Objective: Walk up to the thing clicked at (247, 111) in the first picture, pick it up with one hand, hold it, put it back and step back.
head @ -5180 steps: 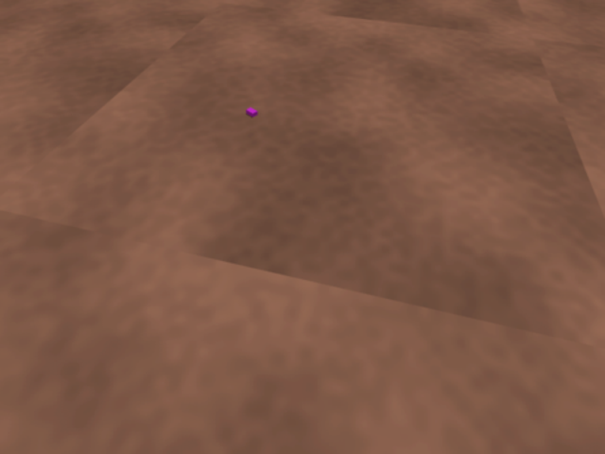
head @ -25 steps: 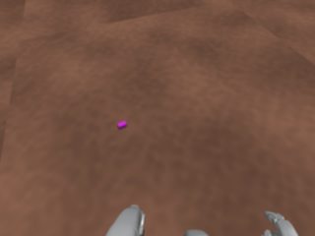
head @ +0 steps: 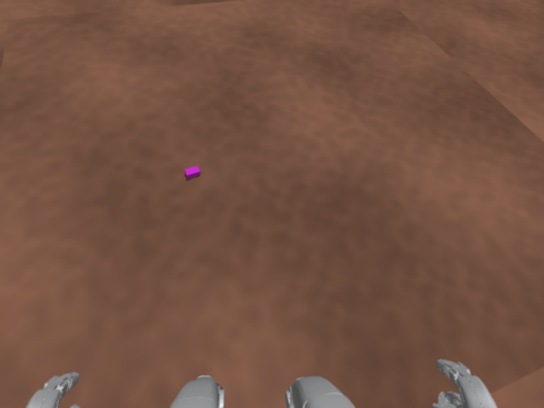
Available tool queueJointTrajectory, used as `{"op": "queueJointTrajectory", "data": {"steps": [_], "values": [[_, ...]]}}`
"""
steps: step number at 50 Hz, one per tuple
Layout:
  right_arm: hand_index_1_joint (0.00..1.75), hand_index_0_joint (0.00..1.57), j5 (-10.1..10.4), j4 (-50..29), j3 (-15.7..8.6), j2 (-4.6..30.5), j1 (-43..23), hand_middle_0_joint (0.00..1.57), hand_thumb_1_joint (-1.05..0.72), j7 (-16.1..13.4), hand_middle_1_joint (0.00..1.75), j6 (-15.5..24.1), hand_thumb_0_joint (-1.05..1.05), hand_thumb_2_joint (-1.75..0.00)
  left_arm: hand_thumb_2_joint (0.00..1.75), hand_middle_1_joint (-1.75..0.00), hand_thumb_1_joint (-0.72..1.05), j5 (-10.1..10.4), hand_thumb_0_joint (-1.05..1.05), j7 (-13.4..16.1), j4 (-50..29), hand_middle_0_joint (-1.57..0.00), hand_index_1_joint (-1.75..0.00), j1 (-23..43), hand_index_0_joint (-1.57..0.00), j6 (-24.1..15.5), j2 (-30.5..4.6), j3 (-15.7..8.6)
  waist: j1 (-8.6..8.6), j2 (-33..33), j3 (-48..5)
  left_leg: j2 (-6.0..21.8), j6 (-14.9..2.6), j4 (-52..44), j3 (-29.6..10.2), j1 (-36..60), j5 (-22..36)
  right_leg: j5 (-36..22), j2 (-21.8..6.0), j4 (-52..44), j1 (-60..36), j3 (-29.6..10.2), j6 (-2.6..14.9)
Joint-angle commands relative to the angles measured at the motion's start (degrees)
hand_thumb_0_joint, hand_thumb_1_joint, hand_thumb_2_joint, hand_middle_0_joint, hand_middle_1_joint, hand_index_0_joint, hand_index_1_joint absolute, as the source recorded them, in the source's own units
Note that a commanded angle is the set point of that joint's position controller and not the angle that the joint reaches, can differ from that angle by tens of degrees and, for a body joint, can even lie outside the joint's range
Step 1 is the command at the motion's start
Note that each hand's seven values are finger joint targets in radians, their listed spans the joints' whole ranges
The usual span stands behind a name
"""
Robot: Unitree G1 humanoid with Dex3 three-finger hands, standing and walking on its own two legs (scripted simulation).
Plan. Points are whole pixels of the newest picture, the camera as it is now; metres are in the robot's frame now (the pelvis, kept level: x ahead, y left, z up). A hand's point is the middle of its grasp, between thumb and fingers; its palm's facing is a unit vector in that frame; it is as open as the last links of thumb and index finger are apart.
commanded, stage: step back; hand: left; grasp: from above
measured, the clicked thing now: (192, 172) +1.09 +0.28 -0.75
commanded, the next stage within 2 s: stand in 1.24 s
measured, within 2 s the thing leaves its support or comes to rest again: neither
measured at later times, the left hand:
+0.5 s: hand out of the picture -0.06 +0.26 -0.14, palm faces +0.04 -0.91 -0.42, open 7.4 cm
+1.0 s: hand out of the picture -0.01 +0.23 -0.14, palm faces +0.09 -0.91 -0.40, open 7.3 cm
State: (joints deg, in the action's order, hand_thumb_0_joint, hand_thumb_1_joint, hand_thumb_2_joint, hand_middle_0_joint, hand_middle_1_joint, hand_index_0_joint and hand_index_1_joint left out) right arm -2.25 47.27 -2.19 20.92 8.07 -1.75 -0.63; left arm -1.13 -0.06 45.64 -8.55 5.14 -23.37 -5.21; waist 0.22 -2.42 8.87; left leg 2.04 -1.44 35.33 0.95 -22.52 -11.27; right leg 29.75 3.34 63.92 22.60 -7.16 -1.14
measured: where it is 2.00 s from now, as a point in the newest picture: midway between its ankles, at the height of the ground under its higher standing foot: outside the picture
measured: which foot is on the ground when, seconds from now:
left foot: down 0.00-0.12, up 0.14-0.38, down 0.40-0.68, up 0.70-0.98, down 1.00-1.00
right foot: up 0.00-0.08, down 0.10-0.42, up 0.44-0.64, down 0.66-1.00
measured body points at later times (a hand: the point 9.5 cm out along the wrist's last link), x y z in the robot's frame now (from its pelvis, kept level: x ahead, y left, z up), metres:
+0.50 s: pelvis -0.10 -0.03 +0.00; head -0.09 -0.03 +0.45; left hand -0.06 +0.31 -0.11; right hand -0.03 -0.33 -0.13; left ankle -0.08 +0.09 -0.72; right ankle -0.09 -0.15 -0.70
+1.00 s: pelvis -0.06 -0.04 +0.00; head -0.04 -0.05 +0.45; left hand -0.02 +0.28 -0.11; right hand +0.03 -0.36 -0.13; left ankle -0.02 +0.10 -0.72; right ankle -0.05 -0.16 -0.72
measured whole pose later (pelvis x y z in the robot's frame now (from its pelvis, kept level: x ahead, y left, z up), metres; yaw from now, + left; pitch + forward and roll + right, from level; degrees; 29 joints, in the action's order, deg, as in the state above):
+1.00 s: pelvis -0.06 -0.04 +0.00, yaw +5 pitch -2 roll +0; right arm -2.0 58.4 -3.5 22.5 11.9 0.1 0.1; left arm -1.1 0.1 55.3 -11.5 -1.7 -20.9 -2.6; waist -0.7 1.3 4.7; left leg 1.4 -0.3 33.6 -0.2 -17.6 -14.1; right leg 19.7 -2.6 36.4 14.3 4.7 0.7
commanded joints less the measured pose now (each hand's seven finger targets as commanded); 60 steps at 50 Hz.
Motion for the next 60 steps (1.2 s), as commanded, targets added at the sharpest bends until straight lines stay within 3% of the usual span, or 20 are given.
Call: {"op": "queueJointTrajectory", "data": {"steps": [1, 4, 5, 6, 7, 10, 15, 19, 20, 21, 22, 32, 33, 34, 35, 38, 47, 49, 52, 60], "values": [[0.3, 0.2, -0.2, -3.6, -5.0, 17.7, 1.4, 0.2, -0.9, -0.5, 0.3, 0.7, 0.0, -0.9, 0.9, -0.3, 0.9, 0.0, 0.0, -0.2, -1.3, -0.2, -0.3, -4.1, -0.2, -2.7, -9.7, -3.1, 0.53, 14.9, -14.7, 12.2, -10.93, -11.5, -13.6, 12.7, -4.7, 1.5, -3.3, -21.4, -4.0, 5.5, 1.47], [0.3, 0.2, -0.1, -3.3, -4.6, 16.7, 0.0, 0.2, -0.9, 0.2, 0.3, -0.9, 0.0, -0.9, 0.9, -0.3, 0.9, -0.8, 0.0, -0.2, 4.7, -0.2, -0.3, -11.9, -0.2, -3.5, -9.7, -3.2, -1.86, 10.9, -13.2, 7.4, -6.48, -5.4, -8.7, 0.8, -13.4, -7.0, -1.6, -40.2, -16.2, 8.8, 3.56], [0.3, 0.2, 0.1, -4.0, -3.6, 12.8, 1.1, 0.2, -0.9, 0.3, 0.3, -0.8, 0.0, -0.9, 0.9, -0.3, 0.9, -1.9, 0.0, -0.1, 4.5, -0.2, -0.3, -12.0, -0.2, -3.9, -12.9, -4.1, -1.75, 1.1, -10.3, 1.9, -2.47, 5.1, -4.7, -10.8, -18.2, 1.1, -8.6, -43.3, -18.7, -4.9, 5.89], [0.3, 0.2, 0.4, -6.1, -3.4, 10.5, -4.2, 0.2, -0.9, -0.3, 0.3, -0.4, 0.0, -0.9, 0.9, -0.3, 0.9, -2.2, 0.0, 0.4, 1.5, -0.2, -0.3, -7.6, -0.2, -3.7, -19.8, -5.4, -4.9, -11.6, -7.0, -5.8, 1.44, 15.5, -5.0, -12.7, -22.8, 10.5, -24.1, -49.9, -3.7, -23.6, 14.0], [0.3, 0.2, 0.4, -5.8, -4.5, 13.7, -5.5, 0.2, -0.9, -0.6, 0.3, -0.4, 0.0, -0.9, 0.9, -0.3, 0.9, -2.1, 0.0, 0.7, -0.4, -0.2, -0.3, -2.6, -0.2, -4.1, -21.4, -5.3, -4.2, -9.7, -1.8, -2.8, 2.73, 23.4, -10.8, -8.7, -21.7, 12.0, -29.2, -52.3, 7.1, -28.9, 18.37], [0.3, 0.2, 1.4, -1.4, -3.8, 12.1, 0.1, 0.2, -0.9, 0.1, 0.3, 0.5, 0.0, -0.9, 0.9, -0.3, 0.9, -1.8, 0.0, 1.2, -0.2, -0.2, -0.3, 2.1, -0.2, -6.0, -14.0, -3.3, 0.48, -3.0, -2.3, -5.5, 1.77, 26.0, -8.8, -7.7, -12.9, -12.6, -17.3, -42.2, -0.7, -7.7, 11.58], [0.3, 0.2, 0.2, -0.3, -3.8, 11.7, -0.9, 0.2, -0.9, 1.6, 0.3, 1.3, 0.0, -0.9, 0.9, -0.3, 0.9, -1.9, 0.0, 0.6, 1.6, -0.2, -0.3, -4.5, -0.2, -7.0, -15.0, -3.5, -4.09, -8.2, -4.6, -2.7, 2.66, 9.9, -3.9, -4.9, -16.4, -0.7, -16.7, -42.3, -10.0, -8.1, 11.32], [0.3, 0.2, 0.2, 3.6, -4.6, 11.4, 4.6, 0.2, -0.9, 1.7, 0.3, 2.6, 0.0, -0.9, 0.9, -0.3, 0.9, -0.8, 0.0, 0.1, 1.5, -0.2, -0.3, -2.7, -0.2, -5.9, -13.3, -1.7, -0.13, -5.6, -6.8, -4.6, 0.51, -12.4, -0.6, 14.4, -9.6, -7.4, -15.4, -35.9, -3.1, -3.2, 9.21], [0.3, 0.2, -0.3, 4.5, -5.5, 12.8, 6.9, 0.2, -0.9, 1.5, 0.3, 3.0, 0.0, -0.9, 0.9, -0.3, 0.9, -0.7, 0.0, 0.1, 1.7, -0.2, -0.3, -3.9, -0.2, -5.7, -10.5, -0.8, 0.93, -0.4, -8.5, -0.7, -0.9, -14.5, -8.6, 23.0, -10.9, -9.4, -13.0, -28.6, 3.9, -0.2, 7.11], [0.3, 0.2, -0.2, 4.2, -6.3, 17.5, 7.0, 0.2, -0.9, 1.5, 0.3, 3.4, 0.0, -0.9, 0.9, -0.3, 0.9, 0.3, 0.0, -0.1, 1.5, -0.2, -0.3, -2.5, -0.2, -5.9, -7.5, 0.1, 1.18, 12.6, -9.0, 11.0, -6.67, -20.3, -29.5, 23.0, -24.2, -2.2, -4.9, -18.8, 11.8, 7.7, 3.06], [0.3, 0.2, 0.0, 4.0, -7.2, 21.5, 8.2, 0.2, -0.9, 1.9, 0.3, 3.3, 0.0, -0.9, 0.9, -0.3, 0.9, -0.1, 0.0, 0.4, 1.9, -0.2, -0.3, 0.6, -0.2, -6.0, -12.8, -1.7, 3.1, 10.6, -6.5, 17.2, -13.42, -23.1, -35.8, 14.2, -32.4, 4.2, -5.9, -11.5, 9.8, 6.1, 3.02], [0.3, 0.2, 0.5, 2.4, -3.9, 12.3, -0.2, 0.2, -0.9, 2.2, 0.3, 1.9, 0.0, -0.9, 0.9, -0.3, 0.9, -0.5, 0.0, 0.0, 8.3, -0.2, -0.3, -9.7, -0.2, -7.9, -9.1, -2.3, -4.09, 7.4, -6.8, 5.5, -5.09, -8.0, -10.9, -5.3, -18.8, -11.5, -1.7, -35.9, -18.5, 10.4, 3.14], [0.3, 0.2, 0.8, 2.3, -2.6, 8.4, 2.3, 0.2, -0.9, 2.1, 0.3, 1.6, 0.0, -0.9, 0.9, -0.3, 0.9, -1.2, 0.0, 0.5, 8.3, -0.2, -0.3, -10.5, -0.2, -8.2, -11.6, -3.1, -4.28, -0.7, -7.0, 1.0, -2.54, 1.2, -7.3, -11.1, -19.4, -5.7, -6.6, -42.3, -23.1, 0.9, 3.65], [0.3, 0.2, 0.8, 0.8, -1.8, 6.2, 0.8, 0.2, -0.9, 1.6, 0.3, 1.6, 0.0, -0.9, 0.9, -0.3, 0.9, -1.8, 0.0, 1.0, 7.3, -0.2, -0.3, -11.2, -0.2, -8.7, -17.2, -4.1, -5.62, -11.2, -6.9, -7.2, 0.19, 14.0, -5.7, -17.6, -21.6, 11.1, -21.7, -53.0, -20.5, -23.3, 8.85], [0.3, 0.2, 0.3, 2.2, -3.4, 11.4, 0.9, 0.2, -0.9, 0.8, 0.3, 1.3, 0.0, -0.9, 0.9, -0.3, 0.9, -1.6, 0.0, 1.0, 5.8, -0.2, -0.3, -6.3, -0.2, -8.6, -19.3, -4.3, -4.05, -5.0, -2.9, -2.7, 0.85, 18.7, -10.6, -12.1, -21.4, 16.9, -28.6, -54.3, -8.9, -28.8, 13.53], [0.3, 0.2, 0.9, 6.0, -3.9, 12.4, 5.7, 0.2, -0.9, 1.4, 0.3, 1.6, 0.0, -0.9, 0.9, -0.3, 0.9, -0.7, 0.0, 1.2, 4.6, -0.2, -0.3, -1.2, -0.2, -9.5, -14.3, -2.9, -0.86, 0.2, -1.5, -0.6, 1.22, 18.4, -10.9, -8.3, -12.1, 5.4, -20.0, -51.0, -7.7, -13.3, 10.04], [0.3, 0.2, 0.5, 7.3, -2.7, 8.9, 4.3, 0.2, -0.9, 1.5, 0.3, 1.9, 0.0, -0.9, 0.9, -0.3, 0.9, 0.4, 0.0, 1.2, 5.7, -0.2, -0.3, -0.5, -0.2, -8.4, -13.0, -1.5, -0.68, -6.7, -8.9, -1.6, 1.18, -1.7, 1.8, 6.8, -6.0, -42.1, -16.5, -35.7, -10.2, 3.0, 9.25], [0.3, 0.2, 0.4, 8.7, -3.2, 10.0, 5.5, 0.2, -0.9, 1.1, 0.3, 2.4, 0.0, -0.9, 0.9, -0.3, 0.9, 0.8, 0.0, 1.3, 5.5, -0.2, -0.3, 0.1, -0.2, -7.6, -11.7, -0.8, 0.19, -2.2, -10.9, -0.9, -0.02, -8.6, 0.0, 12.4, 7.1, -40.9, -14.5, -29.7, -9.1, 4.4, 6.32], [0.3, 0.2, 1.3, 7.3, -3.8, 16.0, -0.2, 0.2, -0.9, 1.0, 0.3, 2.8, 0.0, -0.9, 0.9, -0.3, 0.9, 1.8, 0.0, 1.3, 7.3, -0.2, -0.3, -0.3, -0.2, -6.6, -9.6, -0.2, -1.62, 9.7, -12.1, 13.7, -9.83, -11.8, -17.5, 6.9, 9.5, -8.4, -5.0, -24.7, -10.0, 8.9, 2.47], [0.3, 0.2, 1.5, 10.3, -1.6, 11.0, -5.4, 0.2, -0.9, 1.3, 0.3, 1.9, 0.0, -0.9, 0.9, -0.3, 0.9, 0.8, 0.0, 1.0, 11.5, -0.2, -0.3, 3.1, -0.2, -7.8, -11.3, 0.5, -0.35, 5.0, -11.2, 5.2, -1.02, -8.7, -5.8, 11.2, 6.7, -23.3, -11.5, -39.5, -10.7, 2.2, 4.49]]}}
